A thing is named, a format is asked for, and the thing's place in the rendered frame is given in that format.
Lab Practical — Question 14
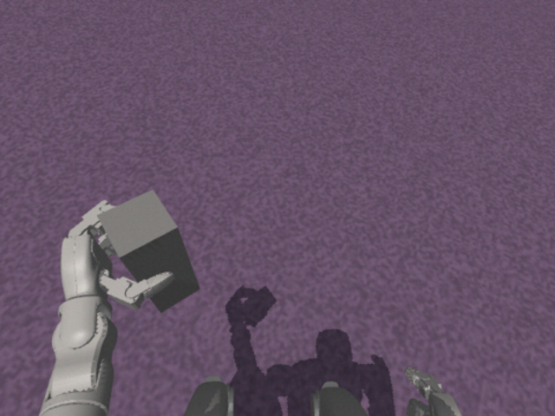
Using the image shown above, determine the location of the left robot arm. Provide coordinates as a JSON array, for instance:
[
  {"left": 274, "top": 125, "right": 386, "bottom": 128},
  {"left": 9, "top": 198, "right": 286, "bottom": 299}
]
[{"left": 39, "top": 295, "right": 118, "bottom": 416}]

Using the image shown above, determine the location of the carton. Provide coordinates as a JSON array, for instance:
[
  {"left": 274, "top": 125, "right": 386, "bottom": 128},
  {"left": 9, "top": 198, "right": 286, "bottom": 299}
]
[{"left": 97, "top": 190, "right": 200, "bottom": 313}]

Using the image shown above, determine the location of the left robot hand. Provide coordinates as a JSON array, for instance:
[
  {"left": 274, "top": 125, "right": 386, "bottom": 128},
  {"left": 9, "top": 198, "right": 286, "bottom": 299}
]
[{"left": 61, "top": 200, "right": 175, "bottom": 310}]

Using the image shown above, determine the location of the right robot hand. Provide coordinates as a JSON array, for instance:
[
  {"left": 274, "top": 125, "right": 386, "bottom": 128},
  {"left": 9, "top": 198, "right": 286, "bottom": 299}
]
[{"left": 405, "top": 367, "right": 463, "bottom": 416}]

